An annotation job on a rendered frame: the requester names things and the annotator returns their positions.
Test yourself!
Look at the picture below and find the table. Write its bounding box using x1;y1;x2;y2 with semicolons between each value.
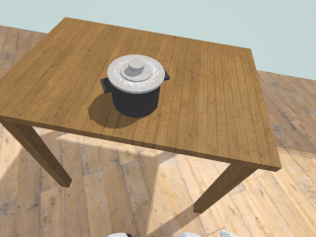
0;17;282;214

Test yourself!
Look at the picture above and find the knob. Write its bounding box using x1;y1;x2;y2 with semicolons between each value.
128;58;145;73

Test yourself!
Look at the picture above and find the pot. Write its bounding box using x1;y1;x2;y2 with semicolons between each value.
100;67;170;118

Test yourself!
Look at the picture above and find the lid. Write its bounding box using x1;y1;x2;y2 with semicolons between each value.
107;54;165;94

